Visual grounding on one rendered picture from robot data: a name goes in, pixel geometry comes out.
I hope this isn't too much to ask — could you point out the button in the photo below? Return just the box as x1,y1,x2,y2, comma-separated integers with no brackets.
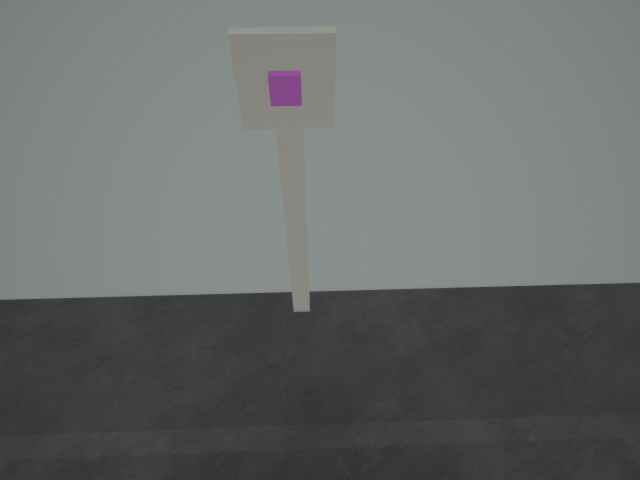
268,70,302,106

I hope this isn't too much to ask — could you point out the panel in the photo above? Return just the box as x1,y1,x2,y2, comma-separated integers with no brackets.
227,27,337,312

